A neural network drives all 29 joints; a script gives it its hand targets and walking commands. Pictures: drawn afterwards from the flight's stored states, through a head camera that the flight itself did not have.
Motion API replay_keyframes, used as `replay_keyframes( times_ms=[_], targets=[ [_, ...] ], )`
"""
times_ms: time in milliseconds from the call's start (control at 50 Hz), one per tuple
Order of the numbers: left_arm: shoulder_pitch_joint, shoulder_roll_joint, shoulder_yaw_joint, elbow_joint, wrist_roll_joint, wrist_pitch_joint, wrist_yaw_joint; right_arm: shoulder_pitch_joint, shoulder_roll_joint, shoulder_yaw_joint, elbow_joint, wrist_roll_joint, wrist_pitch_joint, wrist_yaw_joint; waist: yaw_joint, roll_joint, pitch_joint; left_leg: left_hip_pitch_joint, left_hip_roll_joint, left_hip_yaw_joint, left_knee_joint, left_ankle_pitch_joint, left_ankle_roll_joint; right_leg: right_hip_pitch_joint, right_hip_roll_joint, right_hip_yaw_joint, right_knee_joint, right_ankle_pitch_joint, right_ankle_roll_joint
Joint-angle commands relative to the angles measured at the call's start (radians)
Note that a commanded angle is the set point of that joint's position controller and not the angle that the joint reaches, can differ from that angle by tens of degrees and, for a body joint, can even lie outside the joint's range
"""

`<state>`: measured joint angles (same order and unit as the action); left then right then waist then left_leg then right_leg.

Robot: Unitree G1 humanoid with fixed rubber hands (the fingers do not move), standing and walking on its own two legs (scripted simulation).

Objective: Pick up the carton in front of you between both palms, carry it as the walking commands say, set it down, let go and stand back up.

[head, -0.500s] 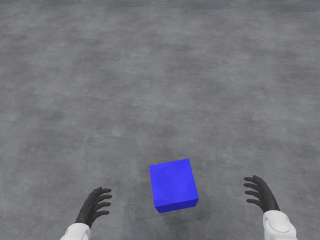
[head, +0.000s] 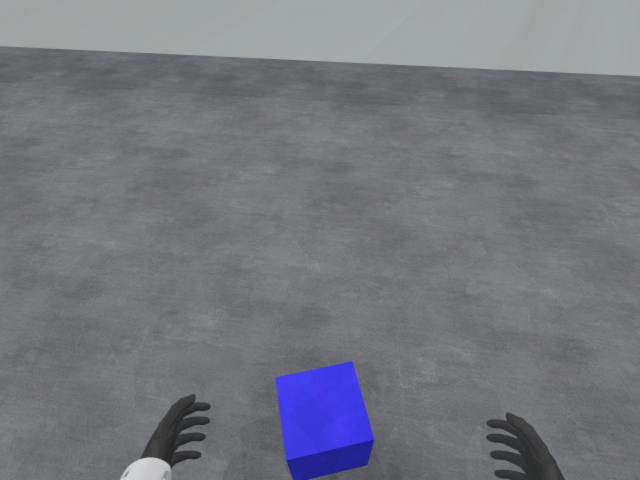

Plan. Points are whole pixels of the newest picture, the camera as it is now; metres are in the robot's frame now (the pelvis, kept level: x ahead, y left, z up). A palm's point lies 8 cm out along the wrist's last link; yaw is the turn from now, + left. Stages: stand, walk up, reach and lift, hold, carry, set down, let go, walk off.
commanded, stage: let go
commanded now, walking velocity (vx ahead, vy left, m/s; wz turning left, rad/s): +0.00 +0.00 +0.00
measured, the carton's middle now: (323, 422) +0.40 +0.05 -0.65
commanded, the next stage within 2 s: stand in 0.12 s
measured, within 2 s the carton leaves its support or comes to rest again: neither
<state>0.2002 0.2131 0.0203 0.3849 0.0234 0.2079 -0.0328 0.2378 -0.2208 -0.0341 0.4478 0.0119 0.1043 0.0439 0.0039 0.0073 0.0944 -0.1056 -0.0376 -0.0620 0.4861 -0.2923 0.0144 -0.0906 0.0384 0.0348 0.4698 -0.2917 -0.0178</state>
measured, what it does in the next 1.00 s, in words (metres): stands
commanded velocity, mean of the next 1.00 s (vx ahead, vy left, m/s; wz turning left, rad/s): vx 0.00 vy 0.00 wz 0.00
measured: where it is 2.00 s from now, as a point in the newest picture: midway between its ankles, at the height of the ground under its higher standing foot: outside the picture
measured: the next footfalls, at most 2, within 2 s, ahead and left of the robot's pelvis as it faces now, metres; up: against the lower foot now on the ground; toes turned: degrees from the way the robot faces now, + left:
none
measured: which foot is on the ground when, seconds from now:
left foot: down 0.00-1.00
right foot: down 0.00-1.00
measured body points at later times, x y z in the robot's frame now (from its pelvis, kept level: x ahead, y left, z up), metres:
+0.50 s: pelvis +0.01 +0.01 +0.00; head +0.02 +0.03 +0.45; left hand +0.16 +0.30 -0.11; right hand +0.15 -0.29 -0.08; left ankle -0.01 +0.11 -0.74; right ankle -0.02 -0.11 -0.74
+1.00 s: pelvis +0.01 +0.02 +0.01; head +0.01 +0.03 +0.45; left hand +0.14 +0.31 -0.11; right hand +0.13 -0.29 -0.09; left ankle -0.01 +0.11 -0.74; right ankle -0.02 -0.11 -0.74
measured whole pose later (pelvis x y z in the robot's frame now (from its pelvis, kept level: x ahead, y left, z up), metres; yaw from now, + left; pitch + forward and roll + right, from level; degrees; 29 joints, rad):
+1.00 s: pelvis +0.01 +0.02 +0.01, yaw -1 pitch -2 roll +0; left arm 0.15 0.36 0.02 0.90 0.03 -0.01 0.02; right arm 0.15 -0.35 -0.02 0.89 -0.03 -0.01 -0.02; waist 0.00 -0.02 0.02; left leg -0.11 -0.05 -0.04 0.40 -0.26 0.04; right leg -0.11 0.02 0.06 0.40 -0.26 0.01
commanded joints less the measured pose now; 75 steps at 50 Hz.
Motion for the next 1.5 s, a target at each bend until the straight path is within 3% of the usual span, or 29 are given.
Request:
replay_keyframes(
  times_ms=[0, 100, 120, 180, 240, 380, 600, 1480],
  targets=[
    [-0.051, 0.091, 0.024, -0.113, -0.004, 0.015, 0.015, -0.045, -0.094, -0.028, -0.100, -0.005, -0.012, -0.010, -0.001, -0.023, -0.039, -0.056, -0.012, 0.030, -0.065, 0.133, -0.021, 0.027, -0.016, -0.003, -0.059, 0.223, 0.018],
    [-0.055, 0.085, 0.025, -0.130, -0.004, 0.036, 0.023, -0.043, -0.101, -0.034, -0.099, -0.009, 0.005, -0.006, -0.002, -0.019, -0.018, -0.066, -0.006, 0.024, -0.078, 0.117, -0.021, 0.035, -0.012, -0.010, -0.061, 0.193, 0.012],
    [-0.076, 0.226, 0.071, 0.030, -0.001, -0.058, 0.059, -0.063, -0.195, -0.052, 0.037, -0.060, -0.033, -0.043, 0.024, -0.143, -0.018, -0.173, 0.049, -0.023, -0.049, 0.080, -0.040, -0.112, -0.065, 0.036, -0.062, 0.041, 0.028],
    [-0.070, 0.199, 0.065, 0.077, 0.024, -0.146, 0.060, -0.039, -0.210, -0.061, 0.079, -0.067, -0.078, -0.053, -0.008, -0.039, -0.049, -0.158, 0.064, -0.054, -0.069, -0.032, -0.022, -0.156, -0.081, 0.087, -0.075, -0.098, 0.011],
    [-0.067, 0.194, 0.061, 0.135, 0.019, -0.183, 0.047, -0.081, -0.210, -0.056, 0.109, -0.062, -0.098, -0.053, 0.005, 0.025, -0.099, -0.189, 0.089, -0.090, -0.097, -0.015, 0.001, -0.085, -0.077, 0.073, -0.027, 0.027, 0.011],
    [-0.060, 0.234, 0.055, 0.241, 0.014, -0.216, 0.054, -0.066, -0.243, -0.053, 0.183, -0.053, -0.112, -0.061, -0.006, 0.017, -0.160, -0.086, 0.103, -0.079, -0.052, 0.280, 0.004, -0.059, -0.095, 0.084, -0.017, 0.236, 0.007],
    [-0.057, 0.265, 0.040, 0.348, 0.009, -0.223, 0.062, -0.078, -0.281, -0.041, 0.271, -0.046, -0.117, -0.072, -0.005, -0.002, -0.153, -0.039, 0.113, -0.080, -0.063, 0.405, 0.004, -0.020, -0.108, 0.088, -0.030, 0.347, 0.002],
    [-0.092, 0.330, 0.007, 0.576, -0.004, -0.234, 0.052, -0.149, -0.329, -0.003, 0.508, -0.028, -0.129, -0.062, -0.002, -0.009, -0.089, -0.012, 0.137, -0.099, -0.204, 0.205, 0.013, -0.014, -0.137, 0.130, -0.176, 0.214, -0.003]
  ],
)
